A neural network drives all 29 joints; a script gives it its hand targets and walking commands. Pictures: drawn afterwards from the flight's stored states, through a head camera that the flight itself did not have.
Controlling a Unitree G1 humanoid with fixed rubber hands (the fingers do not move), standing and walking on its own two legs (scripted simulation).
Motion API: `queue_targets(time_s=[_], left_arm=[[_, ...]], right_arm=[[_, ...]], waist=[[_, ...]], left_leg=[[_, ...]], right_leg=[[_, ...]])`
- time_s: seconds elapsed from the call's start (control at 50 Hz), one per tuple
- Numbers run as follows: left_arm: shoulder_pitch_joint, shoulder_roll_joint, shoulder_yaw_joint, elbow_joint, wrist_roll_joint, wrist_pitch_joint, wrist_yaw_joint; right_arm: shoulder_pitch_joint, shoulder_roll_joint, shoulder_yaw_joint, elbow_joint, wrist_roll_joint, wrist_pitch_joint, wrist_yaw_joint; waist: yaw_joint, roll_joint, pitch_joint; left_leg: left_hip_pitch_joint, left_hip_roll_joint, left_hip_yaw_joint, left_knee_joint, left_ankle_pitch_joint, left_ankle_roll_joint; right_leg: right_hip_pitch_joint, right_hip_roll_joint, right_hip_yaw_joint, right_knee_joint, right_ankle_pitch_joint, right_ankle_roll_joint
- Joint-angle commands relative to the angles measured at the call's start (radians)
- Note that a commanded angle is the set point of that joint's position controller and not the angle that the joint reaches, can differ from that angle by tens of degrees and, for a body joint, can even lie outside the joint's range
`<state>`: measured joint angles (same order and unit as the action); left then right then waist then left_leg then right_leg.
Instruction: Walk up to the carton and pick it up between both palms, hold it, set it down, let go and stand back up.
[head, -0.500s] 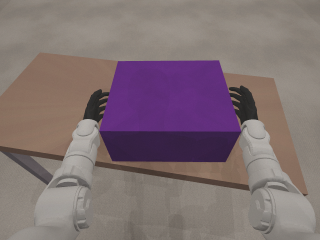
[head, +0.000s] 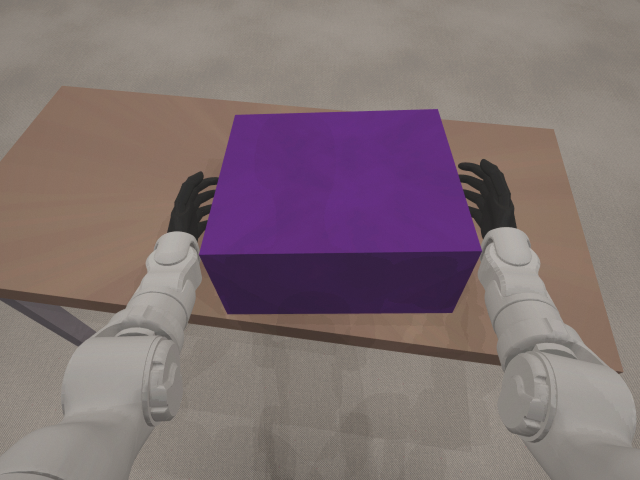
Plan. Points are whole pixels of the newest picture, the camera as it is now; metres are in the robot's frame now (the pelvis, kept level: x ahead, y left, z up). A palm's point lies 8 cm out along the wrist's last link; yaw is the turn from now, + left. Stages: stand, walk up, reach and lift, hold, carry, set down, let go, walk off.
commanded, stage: set down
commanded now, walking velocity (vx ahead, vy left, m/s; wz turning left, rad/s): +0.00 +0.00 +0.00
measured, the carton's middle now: (336, 207) +0.48 +0.02 +0.00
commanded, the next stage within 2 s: none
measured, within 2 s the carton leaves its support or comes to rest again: rests again in 0.32 s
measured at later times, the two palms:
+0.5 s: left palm (189, 232) +0.41 +0.22 +0.02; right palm (488, 229) +0.43 -0.19 +0.03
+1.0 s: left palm (189, 235) +0.41 +0.22 +0.01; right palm (487, 234) +0.43 -0.19 +0.03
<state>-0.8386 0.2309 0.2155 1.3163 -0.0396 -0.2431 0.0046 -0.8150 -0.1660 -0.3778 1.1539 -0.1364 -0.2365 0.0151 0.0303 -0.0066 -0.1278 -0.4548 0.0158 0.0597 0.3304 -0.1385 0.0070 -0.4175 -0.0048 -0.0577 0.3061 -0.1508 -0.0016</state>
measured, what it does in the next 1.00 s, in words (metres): stands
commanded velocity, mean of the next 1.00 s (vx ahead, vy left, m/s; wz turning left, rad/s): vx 0.00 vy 0.00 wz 0.00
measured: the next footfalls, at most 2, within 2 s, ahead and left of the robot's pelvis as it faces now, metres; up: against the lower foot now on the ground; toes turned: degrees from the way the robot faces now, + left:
none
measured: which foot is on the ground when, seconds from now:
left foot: down 0.00-1.00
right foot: down 0.00-1.00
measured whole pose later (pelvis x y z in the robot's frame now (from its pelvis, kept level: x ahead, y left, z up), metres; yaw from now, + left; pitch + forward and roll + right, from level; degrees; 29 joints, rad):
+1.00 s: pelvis -0.02 +0.00 -0.01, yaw +0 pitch +23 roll -1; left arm -0.99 0.27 0.14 1.60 -0.12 -0.50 0.00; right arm -0.93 -0.22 -0.42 1.38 -0.15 -0.41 0.05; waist 0.03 0.00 -0.19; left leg -0.70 0.02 0.06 0.45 -0.15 0.02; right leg -0.65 -0.01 -0.06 0.41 -0.16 0.00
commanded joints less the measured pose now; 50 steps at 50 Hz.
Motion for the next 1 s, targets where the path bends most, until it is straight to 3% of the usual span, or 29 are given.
queue_targets(time_s=[0.0, 0.06, 0.16, 0.36, 0.54, 0.58, 0.7, 0.8, 0.9, 0.98], left_arm=[[-0.809, -0.495, -0.191, -0.233, 0.02, -0.162, -0.144], [-0.805, -0.501, -0.202, -0.201, 0.017, -0.181, -0.144], [-0.764, -0.486, -0.194, -0.13, 0.021, -0.208, -0.151], [-0.748, -0.449, -0.188, -0.004, 0.001, -0.266, -0.171], [-0.778, -0.419, -0.2, 0.037, 0.009, -0.281, -0.155], [-0.77, -0.397, -0.185, 0.06, 0.02, -0.28, -0.152], [-0.768, -0.375, -0.181, 0.073, 0.025, -0.282, -0.144], [-0.758, -0.349, -0.174, 0.105, 0.01, -0.291, -0.14], [-0.758, -0.307, -0.172, 0.099, 0.007, -0.298, -0.129], [-0.728, -0.171, -0.136, 0.108, -0.004, -0.292, -0.105]], right_arm=[[-0.595, 0.554, 0.254, -0.117, -0.047, -0.087, 0.155], [-0.591, 0.538, 0.248, -0.082, -0.051, -0.105, 0.157], [-0.575, 0.51, 0.26, -0.026, -0.047, -0.132, 0.158], [-0.586, 0.489, 0.261, 0.049, -0.057, -0.171, 0.152], [-0.585, 0.429, 0.179, 0.117, -0.078, -0.182, 0.165], [-0.594, 0.416, 0.166, 0.112, -0.085, -0.182, 0.167], [-0.587, 0.381, 0.133, 0.139, -0.094, -0.183, 0.172], [-0.599, 0.354, 0.117, 0.122, -0.115, -0.193, 0.169], [-0.579, 0.309, 0.107, 0.155, -0.101, -0.198, 0.165], [-0.557, 0.172, 0.086, 0.162, -0.074, -0.197, 0.138]], waist=[[0.007, 0.019, -0.752], [0.005, 0.043, -0.763], [0.008, 0.018, -0.743], [0.001, -0.057, -0.723], [-0.013, 0.018, -0.699], [0.0, 0.017, -0.686], [-0.003, 0.028, -0.683], [-0.006, 0.0, -0.704], [-0.011, 0.013, -0.689], [-0.01, -0.001, -0.694]], left_leg=[[0.282, 0.004, 0.014, 0.076, 0.399, -0.064], [0.315, 0.01, 0.007, 0.107, 0.455, -0.072], [0.29, 0.014, 0.003, 0.13, 0.485, -0.065], [0.138, -0.002, 0.009, 0.123, 0.341, -0.029], [0.167, 0.01, 0.011, 0.134, 0.28, -0.048], [0.154, 0.006, 0.015, 0.132, 0.253, -0.043], [0.158, 0.013, 0.01, 0.132, 0.233, -0.043], [0.126, 0.012, 0.014, 0.127, 0.203, -0.035], [0.141, 0.016, 0.01, 0.139, 0.237, -0.044], [0.119, 0.013, 0.013, 0.133, 0.229, -0.04]], right_leg=[[0.275, -0.005, -0.006, 0.083, 0.457, 0.042], [0.213, -0.001, -0.015, 0.089, 0.462, 0.034], [0.183, 0.005, -0.018, 0.101, 0.48, 0.036], [0.222, -0.007, -0.004, 0.15, 0.513, 0.058], [0.06, -0.002, -0.023, 0.125, 0.334, 0.029], [0.051, -0.004, -0.021, 0.123, 0.306, 0.028], [0.003, 0.0, -0.028, 0.116, 0.244, 0.019], [0.011, -0.004, -0.028, 0.117, 0.238, 0.025], [-0.016, -0.001, -0.028, 0.118, 0.251, 0.02], [0.016, -0.001, -0.02, 0.122, 0.266, 0.025]])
